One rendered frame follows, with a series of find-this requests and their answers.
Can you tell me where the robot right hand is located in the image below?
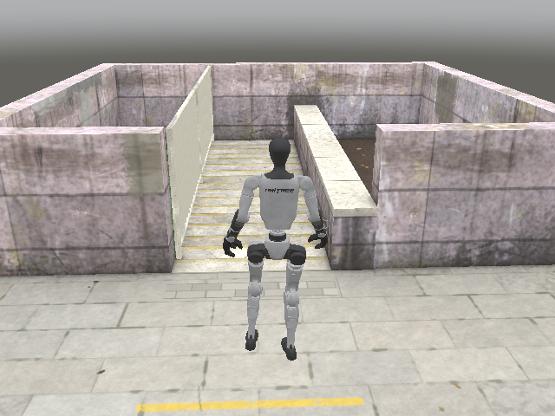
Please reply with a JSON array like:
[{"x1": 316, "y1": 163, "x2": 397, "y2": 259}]
[{"x1": 308, "y1": 234, "x2": 328, "y2": 249}]

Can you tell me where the robot right forearm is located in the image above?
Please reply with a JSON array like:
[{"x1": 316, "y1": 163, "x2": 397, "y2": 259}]
[{"x1": 311, "y1": 209, "x2": 327, "y2": 237}]

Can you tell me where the robot left foot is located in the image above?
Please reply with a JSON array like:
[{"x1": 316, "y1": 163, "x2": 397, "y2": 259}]
[{"x1": 245, "y1": 329, "x2": 258, "y2": 351}]

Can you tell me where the right robot upper arm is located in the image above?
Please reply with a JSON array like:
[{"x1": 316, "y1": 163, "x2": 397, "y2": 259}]
[{"x1": 297, "y1": 175, "x2": 321, "y2": 222}]

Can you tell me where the robot left forearm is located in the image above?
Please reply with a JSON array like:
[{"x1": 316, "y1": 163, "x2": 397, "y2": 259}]
[{"x1": 225, "y1": 209, "x2": 245, "y2": 243}]

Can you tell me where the robot left hand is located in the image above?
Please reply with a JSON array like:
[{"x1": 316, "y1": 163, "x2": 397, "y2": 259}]
[{"x1": 223, "y1": 238, "x2": 243, "y2": 257}]

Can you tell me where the left robot upper arm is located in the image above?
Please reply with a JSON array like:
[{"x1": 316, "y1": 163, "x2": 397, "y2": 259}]
[{"x1": 236, "y1": 175, "x2": 261, "y2": 223}]

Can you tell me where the right robot shin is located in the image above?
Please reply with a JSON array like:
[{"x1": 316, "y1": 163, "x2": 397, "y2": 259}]
[{"x1": 284, "y1": 291, "x2": 299, "y2": 348}]

